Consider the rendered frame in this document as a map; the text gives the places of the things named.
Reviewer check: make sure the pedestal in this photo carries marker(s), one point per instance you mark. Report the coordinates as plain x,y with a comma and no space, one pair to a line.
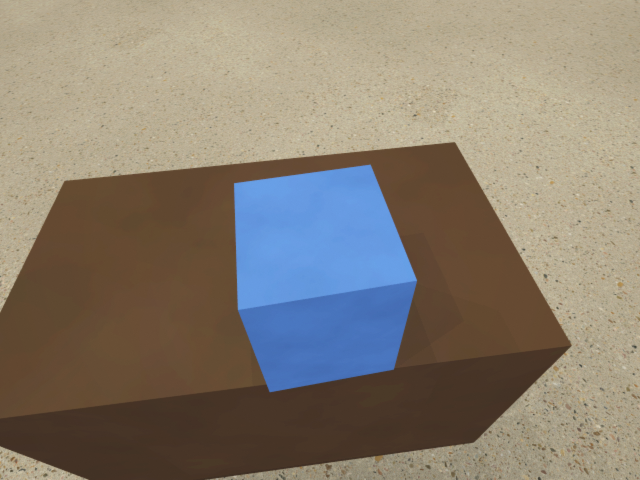
123,355

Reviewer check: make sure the carton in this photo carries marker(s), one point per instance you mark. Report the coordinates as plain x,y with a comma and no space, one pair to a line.
324,284

